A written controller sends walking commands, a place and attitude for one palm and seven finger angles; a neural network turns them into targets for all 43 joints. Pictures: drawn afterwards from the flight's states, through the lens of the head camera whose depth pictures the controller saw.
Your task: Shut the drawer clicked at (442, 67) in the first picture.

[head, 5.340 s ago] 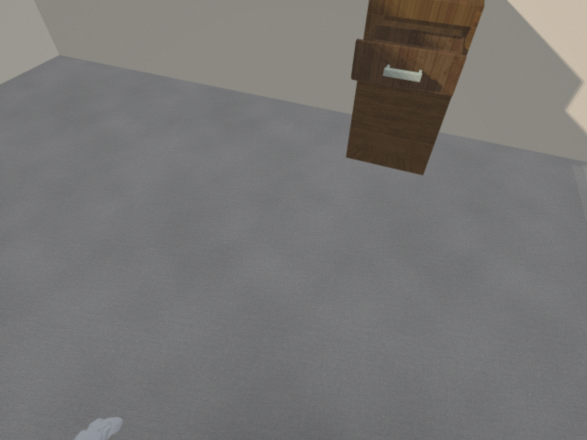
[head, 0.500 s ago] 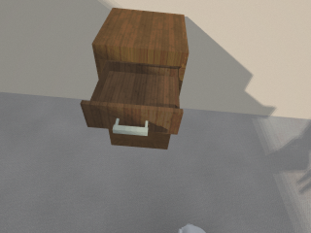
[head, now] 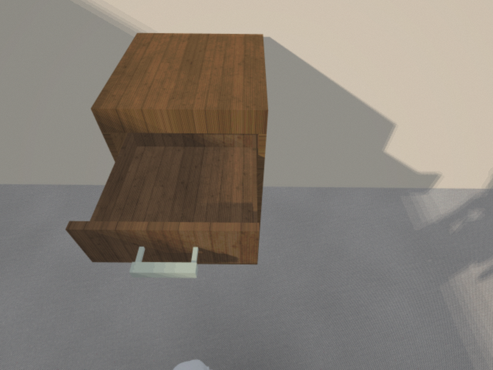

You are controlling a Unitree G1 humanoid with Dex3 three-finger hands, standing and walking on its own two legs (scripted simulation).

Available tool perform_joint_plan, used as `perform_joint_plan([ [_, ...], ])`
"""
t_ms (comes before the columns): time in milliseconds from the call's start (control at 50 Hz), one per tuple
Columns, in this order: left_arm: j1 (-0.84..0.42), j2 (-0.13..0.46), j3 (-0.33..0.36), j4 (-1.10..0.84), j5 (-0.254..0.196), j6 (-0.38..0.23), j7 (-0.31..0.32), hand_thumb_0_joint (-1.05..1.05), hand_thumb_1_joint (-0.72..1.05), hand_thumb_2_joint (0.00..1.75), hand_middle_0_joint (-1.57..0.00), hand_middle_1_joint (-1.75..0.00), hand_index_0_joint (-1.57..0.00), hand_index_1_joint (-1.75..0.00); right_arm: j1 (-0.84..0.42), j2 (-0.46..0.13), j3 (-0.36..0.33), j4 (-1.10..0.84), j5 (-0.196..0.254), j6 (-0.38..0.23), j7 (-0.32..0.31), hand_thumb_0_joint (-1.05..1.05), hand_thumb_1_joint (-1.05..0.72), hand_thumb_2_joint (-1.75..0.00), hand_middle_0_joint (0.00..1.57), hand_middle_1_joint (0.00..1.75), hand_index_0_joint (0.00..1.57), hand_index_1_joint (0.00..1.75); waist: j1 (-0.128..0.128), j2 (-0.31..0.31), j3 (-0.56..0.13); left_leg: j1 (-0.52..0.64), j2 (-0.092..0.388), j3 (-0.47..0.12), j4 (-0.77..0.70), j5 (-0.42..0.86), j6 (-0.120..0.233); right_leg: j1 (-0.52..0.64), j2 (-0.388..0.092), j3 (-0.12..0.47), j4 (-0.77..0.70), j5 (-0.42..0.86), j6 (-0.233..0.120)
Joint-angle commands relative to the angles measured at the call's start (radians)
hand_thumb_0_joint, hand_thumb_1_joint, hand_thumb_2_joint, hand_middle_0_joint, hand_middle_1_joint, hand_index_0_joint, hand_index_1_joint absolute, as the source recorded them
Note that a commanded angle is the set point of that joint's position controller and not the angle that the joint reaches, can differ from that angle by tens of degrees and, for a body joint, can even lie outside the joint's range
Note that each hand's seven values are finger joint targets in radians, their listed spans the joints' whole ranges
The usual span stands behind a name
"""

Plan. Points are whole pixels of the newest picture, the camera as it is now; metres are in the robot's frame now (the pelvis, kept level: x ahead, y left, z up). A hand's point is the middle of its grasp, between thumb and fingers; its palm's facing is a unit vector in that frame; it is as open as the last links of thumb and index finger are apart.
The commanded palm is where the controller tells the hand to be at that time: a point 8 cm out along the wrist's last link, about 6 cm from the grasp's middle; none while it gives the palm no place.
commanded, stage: come to a stop and stand still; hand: left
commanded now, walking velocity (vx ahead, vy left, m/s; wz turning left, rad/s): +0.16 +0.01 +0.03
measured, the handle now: (166, 260) +0.34 +0.19 -0.10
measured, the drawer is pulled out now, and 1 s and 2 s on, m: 0.30 0.30 0.30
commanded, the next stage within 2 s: look again from close up in 1.00 s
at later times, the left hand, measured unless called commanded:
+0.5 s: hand out of the picture +0.06 +0.20 -0.18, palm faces +0.00 -0.97 -0.23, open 7.4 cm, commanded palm none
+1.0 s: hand out of the picture +0.04 +0.12 -0.17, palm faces +0.02 -0.98 -0.21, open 7.3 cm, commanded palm none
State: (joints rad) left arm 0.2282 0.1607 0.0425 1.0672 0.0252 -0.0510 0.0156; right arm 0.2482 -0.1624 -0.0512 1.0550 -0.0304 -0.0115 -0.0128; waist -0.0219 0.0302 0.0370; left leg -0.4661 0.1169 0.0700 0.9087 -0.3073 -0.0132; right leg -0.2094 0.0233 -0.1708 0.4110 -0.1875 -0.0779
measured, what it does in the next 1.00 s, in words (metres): steps on the spot: left foot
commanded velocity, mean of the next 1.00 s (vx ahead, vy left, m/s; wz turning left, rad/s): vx -0.06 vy -0.03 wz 0.00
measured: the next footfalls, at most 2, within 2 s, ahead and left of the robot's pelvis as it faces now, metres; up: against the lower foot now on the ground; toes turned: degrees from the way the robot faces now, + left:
left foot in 0.16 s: +0.08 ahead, +0.09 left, +0.00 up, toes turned +1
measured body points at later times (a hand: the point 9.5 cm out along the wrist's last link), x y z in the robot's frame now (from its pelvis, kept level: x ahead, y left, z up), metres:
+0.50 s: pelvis +0.06 +0.01 +0.00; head +0.10 +0.01 +0.45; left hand +0.06 +0.25 -0.16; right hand +0.12 -0.22 -0.16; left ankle +0.08 +0.12 -0.74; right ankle +0.02 -0.10 -0.72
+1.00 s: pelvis +0.04 -0.06 +0.00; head +0.04 -0.07 +0.45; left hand +0.04 +0.17 -0.15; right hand -0.01 -0.27 -0.17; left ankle +0.06 +0.12 -0.74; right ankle +0.03 -0.11 -0.74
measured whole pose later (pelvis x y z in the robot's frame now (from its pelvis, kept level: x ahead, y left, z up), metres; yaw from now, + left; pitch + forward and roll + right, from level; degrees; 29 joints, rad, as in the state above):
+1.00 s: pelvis +0.04 -0.06 +0.00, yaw -1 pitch -2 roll +0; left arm 0.25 0.14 0.01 1.13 0.01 0.00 0.03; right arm 0.32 -0.14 0.00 1.18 -0.02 0.03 -0.03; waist -0.01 0.03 0.05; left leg -0.17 0.10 0.03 0.40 -0.19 -0.06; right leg -0.13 0.06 -0.12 0.39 -0.23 -0.09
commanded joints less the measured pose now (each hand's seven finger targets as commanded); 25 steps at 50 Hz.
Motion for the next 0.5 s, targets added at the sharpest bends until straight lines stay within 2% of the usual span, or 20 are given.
perform_joint_plan([
  [0, 0.093, 0.121, 0.021, -0.013, -0.003, -0.012, 0.0, 0.0, 0.9, 0.9, -0.2, -0.3, -0.2, -0.3, 0.038, -0.009, 0.005, -0.022, 0.009, -0.011, 0.014, 0.0, -0.9, -0.9, 0.2, 0.3, 0.2, 0.3, 0.034, -0.123, 0.005, 0.068, -0.019, 0.007, -0.158, -0.004, -0.004, -0.007, -0.286, 0.243, -0.221, 0.045, -0.113],
  [40, 0.107, 0.126, 0.023, -0.005, -0.003, -0.008, -0.001, 0.0, 0.9, 0.9, -0.2, -0.3, -0.2, -0.3, 0.021, -0.015, 0.005, -0.026, 0.011, -0.018, 0.013, 0.0, -0.9, -0.9, 0.2, 0.3, 0.2, 0.3, 0.038, -0.122, 0.01, 0.116, -0.031, 0.015, -0.233, 0.002, 0.0, -0.008, -0.292, 0.251, -0.201, 0.025, -0.111],
  [60, 0.098, 0.124, 0.024, -0.001, -0.005, -0.006, -0.001, 0.0, 0.9, 0.9, -0.2, -0.3, -0.2, -0.3, 0.027, -0.017, 0.008, -0.02, 0.011, -0.023, 0.011, 0.0, -0.9, -0.9, 0.2, 0.3, 0.2, 0.3, 0.028, -0.112, 0.013, 0.159, -0.04, 0.019, -0.29, 0.026, 0.0, -0.015, -0.277, 0.24, -0.179, 0.014, -0.099],
  [80, 0.094, 0.117, 0.02, 0.003, -0.009, -0.002, -0.001, 0.0, 0.9, 0.9, -0.2, -0.3, -0.2, -0.3, 0.04, -0.018, 0.013, -0.01, 0.011, -0.027, 0.007, 0.0, -0.9, -0.9, 0.2, 0.3, 0.2, 0.3, 0.021, -0.113, 0.019, 0.224, -0.051, 0.028, -0.359, 0.067, -0.001, -0.037, -0.256, 0.223, -0.15, 0.015, -0.08],
  [100, 0.084, 0.095, 0.013, 0.011, -0.014, 0.004, 0.002, 0.0, 0.9, 0.9, -0.2, -0.3, -0.2, -0.3, 0.067, -0.021, 0.017, 0.009, 0.012, -0.032, 0.002, 0.0, -0.9, -0.9, 0.2, 0.3, 0.2, 0.3, 0.006, -0.079, 0.012, 0.315, -0.049, 0.011, -0.455, 0.153, -0.005, -0.073, -0.222, 0.193, -0.091, 0.04, -0.046],
  [120, 0.106, 0.056, 0.001, 0.017, -0.017, 0.007, 0.004, 0.0, 0.9, 0.9, -0.2, -0.3, -0.2, -0.3, 0.104, -0.053, 0.019, 0.026, 0.013, -0.043, -0.005, 0.0, -0.9, -0.9, 0.2, 0.3, 0.2, 0.3, 0.006, 0.04, -0.025, 0.397, 0.018, -0.07, -0.511, 0.332, 0.01, -0.088, -0.158, 0.15, 0.008, 0.061, 0.002],
  [140, 0.131, 0.021, -0.01, 0.013, -0.023, 0.014, 0.006, 0.0, 0.9, 0.9, -0.2, -0.3, -0.2, -0.3, 0.112, -0.101, 0.016, 0.022, 0.013, -0.046, -0.014, 0.0, -0.9, -0.9, 0.2, 0.3, 0.2, 0.3, 0.022, 0.151, -0.027, 0.395, 0.149, -0.192, -0.54, 0.545, 0.076, -0.102, -0.098, 0.109, 0.064, -0.038, 0.054],
  [160, 0.157, 0.004, -0.018, 0.032, -0.025, 0.019, 0.014, 0.0, 0.9, 0.9, -0.2, -0.3, -0.2, -0.3, 0.064, -0.116, 0.022, 0.018, 0.013, -0.035, -0.023, 0.0, -0.9, -0.9, 0.2, 0.3, 0.2, 0.3, 0.047, 0.173, -0.03, 0.337, 0.208, -0.211, -0.563, 0.65, 0.128, -0.034, -0.089, 0.089, 0.073, -0.135, 0.075],
  [180, 0.165, 0.006, -0.024, 0.054, -0.021, 0.028, 0.02, 0.0, 0.9, 0.9, -0.2, -0.3, -0.2, -0.3, 0.02, -0.097, 0.031, 0.021, 0.015, -0.029, -0.033, 0.0, -0.9, -0.9, 0.2, 0.3, 0.2, 0.3, 0.051, 0.157, -0.021, 0.32, 0.185, -0.191, -0.585, 0.683, 0.138, 0.004, -0.091, 0.1, 0.081, -0.154, 0.085],
  [200, 0.169, 0.016, -0.025, 0.065, -0.019, 0.037, 0.021, 0.0, 0.9, 0.9, -0.2, -0.3, -0.2, -0.3, -0.003, -0.092, 0.032, 0.02, 0.02, -0.027, -0.04, 0.0, -0.9, -0.9, 0.2, 0.3, 0.2, 0.3, 0.056, 0.171, -0.003, 0.323, 0.163, -0.167, -0.587, 0.727, 0.131, 0.009, -0.104, 0.108, 0.075, -0.127, 0.088],
  [220, 0.173, 0.029, -0.026, 0.073, -0.019, 0.042, 0.022, 0.0, 0.9, 0.9, -0.2, -0.3, -0.2, -0.3, -0.011, -0.091, 0.033, 0.017, 0.024, -0.023, -0.044, 0.0, -0.9, -0.9, 0.2, 0.3, 0.2, 0.3, 0.052, 0.144, 0.0, 0.342, 0.148, -0.15, -0.579, 0.756, 0.121, 0.007, -0.108, 0.12, 0.063, -0.097, 0.087],
  [240, 0.175, 0.04, -0.025, 0.074, -0.018, 0.047, 0.022, 0.0, 0.9, 0.9, -0.2, -0.3, -0.2, -0.3, -0.01, -0.096, 0.031, 0.017, 0.029, -0.021, -0.046, 0.0, -0.9, -0.9, 0.2, 0.3, 0.2, 0.3, 0.049, 0.125, 0.007, 0.361, 0.146, -0.139, -0.572, 0.804, 0.116, 0.004, -0.111, 0.121, 0.062, -0.076, 0.086],
  [260, 0.176, 0.048, -0.023, 0.073, -0.017, 0.052, 0.024, 0.0, 0.9, 0.9, -0.2, -0.3, -0.2, -0.3, -0.005, -0.106, 0.025, 0.018, 0.029, -0.018, -0.049, 0.0, -0.9, -0.9, 0.2, 0.3, 0.2, 0.3, 0.042, 0.104, -0.014, 0.406, 0.144, -0.138, -0.558, 0.855, 0.111, -0.011, -0.115, 0.128, 0.063, -0.069, 0.087],
  [300, 0.165, 0.066, -0.014, 0.056, -0.011, 0.067, 0.025, 0.0, 0.9, 0.9, -0.2, -0.3, -0.2, -0.3, 0.004, -0.129, 0.005, 0.016, 0.03, -0.006, -0.054, 0.0, -0.9, -0.9, 0.2, 0.3, 0.2, 0.3, 0.03, 0.085, -0.033, 0.439, 0.166, -0.15, -0.549, 0.872, 0.127, -0.045, -0.111, 0.129, 0.112, -0.095, 0.088],
  [340, 0.151, 0.076, -0.008, 0.037, -0.006, 0.076, 0.024, 0.0, 0.9, 0.9, -0.2, -0.3, -0.2, -0.3, 0.013, -0.15, -0.007, 0.018, 0.029, -0.001, -0.056, 0.0, -0.9, -0.9, 0.2, 0.3, 0.2, 0.3, 0.024, 0.073, -0.055, 0.456, 0.202, -0.17, -0.55, 0.905, 0.162, -0.09, -0.103, 0.134, 0.209, -0.181, 0.085],
  [400, 0.141, 0.067, 0.004, 0.014, 0.0, 0.09, 0.025, 0.0, 0.9, 0.9, -0.2, -0.3, -0.2, -0.3, 0.005, -0.164, -0.026, 0.008, 0.019, 0.01, -0.056, 0.0, -0.9, -0.9, 0.2, 0.3, 0.2, 0.3, 0.02, 0.069, -0.104, 0.461, 0.238, -0.179, -0.542, 0.859, 0.21, -0.144, -0.094, 0.157, 0.347, -0.291, 0.086],
  [440, 0.136, 0.055, 0.005, 0.005, 0.0, 0.088, 0.024, 0.0, 0.9, 0.9, -0.2, -0.3, -0.2, -0.3, -0.024, -0.16, -0.028, -0.002, 0.013, 0.013, -0.049, 0.0, -0.9, -0.9, 0.2, 0.3, 0.2, 0.3, 0.027, 0.072, -0.111, 0.438, 0.225, -0.152, -0.534, 0.802, 0.208, -0.14, -0.093, 0.16, 0.343, -0.286, 0.085],
  [480, 0.156, 0.052, 0.006, 0.003, -0.001, 0.082, 0.024, 0.0, 0.9, 0.9, -0.2, -0.3, -0.2, -0.3, -0.058, -0.158, -0.028, -0.009, 0.011, 0.019, -0.039, 0.0, -0.9, -0.9, 0.2, 0.3, 0.2, 0.3, 0.047, 0.072, -0.12, 0.364, 0.182, -0.109, -0.511, 0.651, 0.163, -0.051, -0.093, 0.145, 0.213, -0.173, 0.084],
])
